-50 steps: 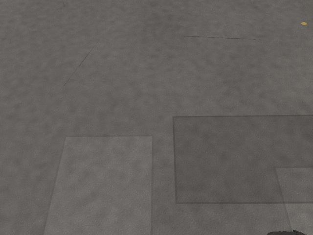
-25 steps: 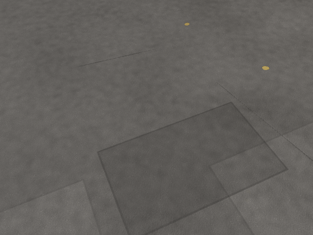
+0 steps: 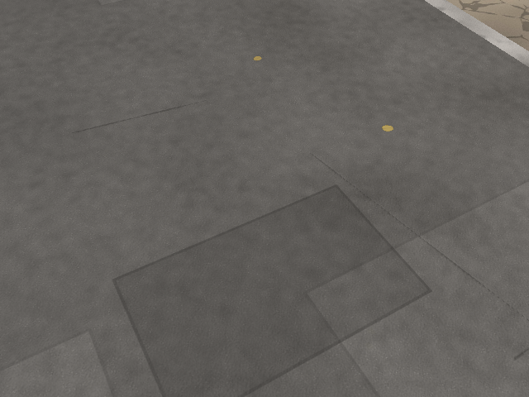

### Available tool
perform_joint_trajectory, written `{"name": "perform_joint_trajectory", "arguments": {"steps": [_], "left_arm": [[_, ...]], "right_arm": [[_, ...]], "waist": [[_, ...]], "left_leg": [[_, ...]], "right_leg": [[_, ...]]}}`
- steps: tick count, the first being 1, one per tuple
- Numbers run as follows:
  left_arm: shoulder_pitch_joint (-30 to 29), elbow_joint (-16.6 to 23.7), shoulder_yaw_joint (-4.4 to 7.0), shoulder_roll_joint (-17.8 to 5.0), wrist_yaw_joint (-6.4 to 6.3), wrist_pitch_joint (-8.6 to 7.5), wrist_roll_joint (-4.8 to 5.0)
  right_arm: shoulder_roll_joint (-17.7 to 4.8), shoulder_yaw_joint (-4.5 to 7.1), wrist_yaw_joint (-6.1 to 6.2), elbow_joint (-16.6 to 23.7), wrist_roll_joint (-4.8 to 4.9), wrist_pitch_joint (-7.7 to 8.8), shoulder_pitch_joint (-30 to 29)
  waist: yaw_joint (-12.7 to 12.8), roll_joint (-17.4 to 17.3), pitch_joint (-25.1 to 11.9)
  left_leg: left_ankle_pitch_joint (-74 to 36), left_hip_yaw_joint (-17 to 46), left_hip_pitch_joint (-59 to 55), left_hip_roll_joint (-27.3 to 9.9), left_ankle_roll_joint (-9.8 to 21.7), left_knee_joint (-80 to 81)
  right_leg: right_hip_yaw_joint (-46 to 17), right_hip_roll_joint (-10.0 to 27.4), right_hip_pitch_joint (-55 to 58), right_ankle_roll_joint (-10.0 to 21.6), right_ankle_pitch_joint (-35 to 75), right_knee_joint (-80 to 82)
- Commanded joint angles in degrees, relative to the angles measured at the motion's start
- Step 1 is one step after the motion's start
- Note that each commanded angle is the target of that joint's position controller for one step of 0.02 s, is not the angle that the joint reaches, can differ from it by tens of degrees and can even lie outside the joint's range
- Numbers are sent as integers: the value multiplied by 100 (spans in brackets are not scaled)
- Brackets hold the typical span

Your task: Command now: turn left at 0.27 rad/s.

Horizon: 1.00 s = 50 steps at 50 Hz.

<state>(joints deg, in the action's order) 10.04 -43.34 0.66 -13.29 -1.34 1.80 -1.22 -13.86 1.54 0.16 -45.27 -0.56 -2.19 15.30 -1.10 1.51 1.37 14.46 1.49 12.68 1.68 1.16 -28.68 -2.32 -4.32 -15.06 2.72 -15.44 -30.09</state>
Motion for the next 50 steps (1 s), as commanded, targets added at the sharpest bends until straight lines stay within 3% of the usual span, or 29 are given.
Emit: {"name": "perform_joint_trajectory", "arguments": {"steps": [1, 4, 7, 10, 11, 12, 13, 14, 15, 16, 18, 21, 24, 26, 28, 30, 31, 32, 33, 34, 35, 36, 38, 41, 46, 50], "left_arm": [[134, 291, 241, -746, -60, -50, -6], [17, 352, 264, -671, -14, -78, 55], [18, 397, 229, -551, -53, -129, 118], [516, 278, 233, -568, -116, -189, 86], [644, 275, 310, -900, -159, -208, 7], [491, 374, 444, -1530, -181, -179, -65], [402, 405, 462, -1536, -136, -140, -91], [361, 462, 350, -1160, -98, -140, -75], [113, 485, 279, -912, -88, -144, -41], [-82, 532, 253, -851, -102, -148, -52], [31, 491, 272, -937, -135, -173, -63], [440, 368, 331, -1061, -117, -168, -37], [460, 332, 382, -1183, -52, -161, -53], [545, 304, 442, -1320, 23, -156, -104], [510, 296, 490, -1428, 77, -148, -127], [304, 309, 507, -1427, 91, -130, -58], [261, 310, 472, -1257, 83, -135, -54], [135, 428, 345, -783, 124, -134, -80], [-381, 848, 276, -634, 126, -146, -186], [-721, 949, 349, -1002, 164, -201, -220], [-525, 826, 395, -1126, 253, -265, -70], [-287, 654, 405, -1154, 307, -337, -33], [-19, 411, 397, -1096, 350, -356, -171], [5, 303, 323, -838, 407, -301, -152], [-899, 514, 230, -706, 463, -277, -71], [-1209, 647, 163, -629, 516, -312, -51]], "right_arm": [[-1107, 289, -58, 417, 25, 148, -290], [-1180, 373, 0, 373, 11, 85, -147], [-1213, 465, 7, 347, 20, -11, -159], [-1142, 499, -28, 476, 75, -108, -640], [-947, 452, -36, 560, 88, -93, -637], [-546, 353, -50, 705, 128, -63, -497], [-895, 433, -11, 626, -57, -83, -387], [-1077, 500, -24, 530, -92, -103, -340], [-1033, 515, -57, 418, -79, -135, -267], [-994, 510, -97, 365, -66, -170, -187], [-889, 453, -201, 373, -40, -205, -244], [-821, 392, -272, 550, 1, -232, -616], [-737, 327, -303, 686, 24, -260, -807], [-796, 314, -329, 763, 25, -262, -876], [-834, 309, -386, 847, 16, -244, -978], [-756, 294, -398, 685, -21, -167, -536], [-845, 338, -345, 382, -53, -94, 145], [-1271, 447, -265, 190, -120, 5, 852], [-1924, 561, -246, 372, -72, 89, 1002], [-1630, 524, -171, 305, -87, 80, 884], [-1348, 416, -123, 352, -34, 95, 530], [-1215, 373, -97, 388, -14, 149, 292], [-1060, 323, -59, 406, -1, 294, 204], [-957, 284, -95, 172, 32, 474, 588], [-946, 242, -73, -119, -50, 553, 1076], [-968, 207, 10, -345, -99, 617, 1171]], "waist": [[198, -1347, 41], [56, -1263, -156], [3, -1036, -332], [290, -963, -440], [262, -494, -468], [125, 870, -362], [167, 1056, -331], [73, 520, -231], [-73, 209, -73], [-154, 275, -42], [-17, 618, -87], [259, 649, -236], [343, 779, -252], [434, 895, -350], [434, 912, -173], [82, 589, -23], [-184, 139, -104], [-464, -1364, -136], [-583, -1843, 300], [-582, -1047, 711], [-251, -918, 824], [-63, -837, 822], [36, -769, 512], [17, -645, 247], [-339, -690, 509], [-324, -639, 720]], "left_leg": [[-2013, 2082, 118, -1583, 942, 1083], [-2535, 2070, -406, -1362, 971, 831], [-2580, 2141, -650, -1222, 950, 687], [-1883, 1998, 47, -783, 538, 380], [-988, 1759, 620, -456, 257, -22], [620, 823, 1629, 413, -58, -1013], [1994, 226, 1650, 406, -101, -2355], [1909, 383, 1564, 217, -78, -3078], [1564, 398, 1513, 124, -93, -3411], [1257, 313, 1538, 93, -130, -3507], [1047, 109, 1712, 95, -279, -3260], [1102, -38, 1687, 22, -379, -2686], [1209, -252, 1189, -49, -298, -1911], [1264, -475, 826, -32, -163, -1472], [1284, -627, 503, -5, 2, -939], [763, -800, -524, 139, 228, 145], [892, -569, -1411, 221, 371, 567], [2205, 1348, -2075, -1052, 674, 1503], [3307, 4078, -1882, -2337, 1443, 2236], [3271, 3828, -1379, -2309, 1684, 2328], [2947, 3214, -1172, -1934, 1533, 2295], [2122, 2639, -1087, -1542, 1343, 2300], [447, 1926, -1191, -1088, 1192, 2163], [-1153, 1297, -1441, -1010, 1137, 2039], [-1886, 795, -1617, -1082, 1029, 2115], [-2625, 414, -1753, -1356, 937, 2187]], "right_leg": [[89, 30, -147, -76, -516, -443], [63, -13, -552, -116, -958, -862], [47, -11, -593, -208, -943, -645], [57, 28, 517, -150, -9, 794], [-547, 648, 1005, 0, -73, 1320], [-2013, 1960, 1331, 518, 328, 1808], [-2337, 2734, 773, 1177, 1358, 1641], [-2088, 2645, 531, 1364, 1955, 1555], [-1496, 2287, 400, 1217, 2087, 1460], [-1010, 1944, 454, 987, 2105, 1397], [-506, 1645, 891, 845, 2634, 1236], [-390, 1854, 1374, 957, 2801, 1096], [-183, 1965, 1242, 931, 2676, 994], [-184, 2020, 1048, 884, 1066, 1230], [-273, 2082, 682, 799, -736, 1489], [51, 1946, -78, 548, -1468, 1175], [399, 1680, -741, 333, -1746, 439], [1223, 1089, -1825, -17, -2028, -1608], [826, 222, -3454, -221, -2200, -2524], [73, 652, -3493, -213, -1584, -2899], [52, 778, -3286, -229, -872, -2868], [62, 841, -3026, -284, -409, -2712], [168, 812, -2622, -391, 171, -2685], [409, 825, -2604, -441, 567, -2522], [596, 818, -2793, -326, 940, -1682], [673, 650, -2401, 36, 955, -857]]}}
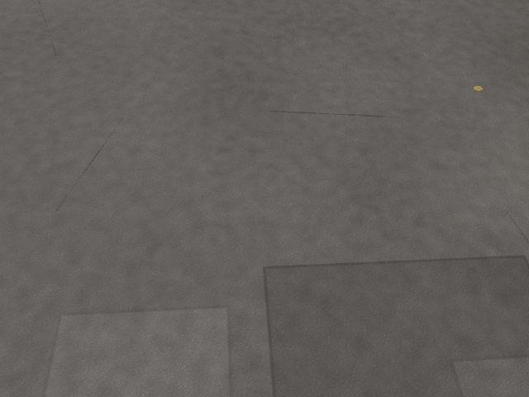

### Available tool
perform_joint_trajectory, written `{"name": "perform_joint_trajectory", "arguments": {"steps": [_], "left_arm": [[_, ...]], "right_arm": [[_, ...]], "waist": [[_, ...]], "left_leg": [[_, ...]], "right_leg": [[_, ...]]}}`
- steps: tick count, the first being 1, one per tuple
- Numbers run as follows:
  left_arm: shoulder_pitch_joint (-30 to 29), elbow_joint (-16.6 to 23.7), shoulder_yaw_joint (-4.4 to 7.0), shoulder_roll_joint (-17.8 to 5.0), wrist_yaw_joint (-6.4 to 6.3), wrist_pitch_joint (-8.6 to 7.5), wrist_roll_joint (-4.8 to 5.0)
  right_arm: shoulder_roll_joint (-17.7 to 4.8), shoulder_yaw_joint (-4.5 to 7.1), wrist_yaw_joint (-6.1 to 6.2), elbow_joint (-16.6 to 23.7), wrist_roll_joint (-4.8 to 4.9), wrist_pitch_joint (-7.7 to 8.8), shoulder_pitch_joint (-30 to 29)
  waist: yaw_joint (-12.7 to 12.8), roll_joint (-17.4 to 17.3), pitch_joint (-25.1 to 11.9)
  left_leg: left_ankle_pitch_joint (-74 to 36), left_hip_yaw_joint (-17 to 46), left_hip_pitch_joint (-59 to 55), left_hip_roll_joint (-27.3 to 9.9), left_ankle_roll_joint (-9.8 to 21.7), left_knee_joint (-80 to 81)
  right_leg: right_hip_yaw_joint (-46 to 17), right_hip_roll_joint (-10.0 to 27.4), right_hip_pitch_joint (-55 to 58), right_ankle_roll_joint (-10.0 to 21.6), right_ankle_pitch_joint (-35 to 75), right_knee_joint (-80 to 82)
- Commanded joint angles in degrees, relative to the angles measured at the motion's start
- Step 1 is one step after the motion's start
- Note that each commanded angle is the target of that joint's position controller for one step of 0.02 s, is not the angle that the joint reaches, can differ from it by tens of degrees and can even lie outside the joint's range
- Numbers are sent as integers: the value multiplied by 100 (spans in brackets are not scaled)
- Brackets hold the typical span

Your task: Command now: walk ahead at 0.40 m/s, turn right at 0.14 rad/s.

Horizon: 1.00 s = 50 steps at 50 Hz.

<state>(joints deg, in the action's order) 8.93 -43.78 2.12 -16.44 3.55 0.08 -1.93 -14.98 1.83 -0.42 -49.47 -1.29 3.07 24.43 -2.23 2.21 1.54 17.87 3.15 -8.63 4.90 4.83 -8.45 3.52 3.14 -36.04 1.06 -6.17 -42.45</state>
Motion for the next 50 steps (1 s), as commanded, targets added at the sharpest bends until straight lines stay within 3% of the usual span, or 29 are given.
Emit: {"name": "perform_joint_trajectory", "arguments": {"steps": [1, 3, 4, 5, 6, 7, 8, 9, 10, 12, 16, 20, 25, 27, 28, 29, 30, 31, 33, 38, 50], "left_arm": [[-1014, 672, 8, -284, 10, -156, 3], [-282, 426, 43, -323, -101, -203, -8], [486, 161, 95, -432, -175, -258, -2], [1278, -89, 130, -512, -251, -344, -64], [2033, -250, 233, -995, -344, -375, -166], [1949, -280, 333, -1475, -322, -350, -93], [1731, -257, 330, -1179, -289, -333, 271], [1092, -224, 205, -794, -305, -349, 271], [760, -198, 94, -397, -300, -357, 220], [543, -286, -15, -154, -349, -367, 207], [487, -469, -40, -300, -337, -446, 108], [601, -662, -68, -311, -354, -346, 85], [675, -855, -79, -256, -424, -187, 60], [599, -910, -113, -179, -466, -168, 106], [711, -936, -142, -84, -472, -193, 95], [1187, -992, -147, 62, -447, -207, 140], [1320, -1197, -170, 165, -461, -150, 171], [1159, -1258, -143, 38, -489, -117, 149], [946, -1303, -102, -82, -504, -98, 146], [932, -1556, -158, 98, -541, -111, 151], [1052, -2000, -212, 229, -622, -63, 147]], "right_arm": [[-823, 152, 94, 18, -20, 91, 195], [-881, 127, 147, -74, -20, 96, 73], [-930, 129, 159, -114, -27, 82, 19], [-977, 121, 162, -133, 61, 95, -70], [-706, 29, 152, 33, 127, 144, 63], [-253, -24, 138, -37, 327, 101, 966], [-809, 106, 202, -137, 96, 15, 410], [-662, 69, 171, -35, 111, 28, 56], [-590, 32, 149, -42, 52, 29, -125], [-485, 15, 71, -130, -49, -132, -78], [-185, -37, 50, -285, -24, -329, 5], [-167, -61, 130, -298, -42, -437, -555], [-161, -75, 232, -419, -11, -439, -902], [-83, -121, 281, -551, -25, -358, -748], [-248, -101, 313, -633, -50, -286, -591], [-609, -49, 325, -657, -31, -227, -701], [-390, -93, 273, -745, 61, -217, -860], [-167, -145, 234, -743, 67, -196, -969], [-158, -147, 246, -848, 78, -196, -925], [-107, -144, 286, -1089, 83, -212, -811], [42, -169, 316, -1478, 80, -244, -738]], "waist": [[-115, -660, 732], [239, -746, 282], [555, -739, -156], [966, -639, -574], [1092, 49, -1339], [548, 1298, -2128], [644, 72, -1953], [394, 157, -1132], [300, -92, -632], [61, 55, -351], [-137, 93, -492], [72, 334, -396], [225, 244, -48], [60, -10, 32], [88, -226, -65], [487, -734, -91], [502, -910, -76], [428, -744, 69], [318, -690, 56], [263, -310, 41], [250, -229, 129]], "left_leg": [[-3720, 118, 413, -1666, 504, -26], [-6250, -68, 405, -1586, 302, -1035], [-6825, -95, 378, -1483, 187, -1971], [-6183, -234, 916, -1281, 58, -3098], [-3586, -415, 2000, -859, -66, -4810], [1634, -345, 3504, 305, -274, -6944], [1088, 438, 3311, 21, -214, -7138], [775, 372, 3540, -233, -212, -6929], [592, 223, 3569, -448, -207, -6549], [354, 63, 3111, -625, -303, -5949], [37, -179, 2578, -577, -487, -4975], [-309, -332, 2513, -659, -531, -3739], [-135, -352, 2260, -641, -472, -2704], [-844, -274, 1637, -695, -387, -1485], [-1376, 153, 1257, -1069, -335, -1215], [-2168, 693, 1260, -1530, -132, -1262], [-1861, 687, 1903, -1537, 14, -1190], [-1578, 541, 2143, -1350, -92, -1147], [-1483, 313, 2034, -1091, -233, -1111], [-1780, 265, 1660, -1093, -184, -1127], [-1876, 209, 1579, -1048, -154, -1072]], "right_leg": [[163, -184, 10, 315, -44, 601], [349, -612, 1155, 508, -282, 796], [324, -806, 1911, 606, -187, 1044], [138, -623, 3110, 728, 630, 1593], [-1204, 738, 4581, 996, 1742, 1401], [-3777, 2432, 5596, 2129, 4297, 1597], [-3316, 1969, 4826, 2007, 4476, 1702], [-2457, 1768, 4120, 1853, 4312, 1905], [-1962, 1475, 3549, 1633, 4085, 2165], [-1277, 1040, 2743, 1332, 3857, 2574], [-636, 805, 2183, 1277, 4027, 2710], [-629, 664, 2122, 1082, 2257, 2835], [-1137, 779, 1977, 1089, 127, 2829], [-1153, 669, 1820, 834, 118, 2524], [-1154, 546, 1753, 617, 131, 2351], [-871, 107, 1785, 439, -189, 2237], [-675, -122, 2413, 348, -612, 2417], [-735, -67, 2699, 311, -409, 2441], [-808, 57, 2809, 344, 13, 2386], [-802, 118, 2730, 270, 195, 2443], [-788, 176, 2813, 224, 321, 2403]]}}
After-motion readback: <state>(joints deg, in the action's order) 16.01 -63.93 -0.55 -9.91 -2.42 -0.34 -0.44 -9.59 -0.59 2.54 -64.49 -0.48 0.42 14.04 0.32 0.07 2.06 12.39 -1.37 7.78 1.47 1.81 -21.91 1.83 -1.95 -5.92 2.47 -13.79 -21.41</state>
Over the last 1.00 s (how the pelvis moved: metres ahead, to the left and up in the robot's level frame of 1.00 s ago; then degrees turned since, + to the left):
0.08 0.07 0.00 27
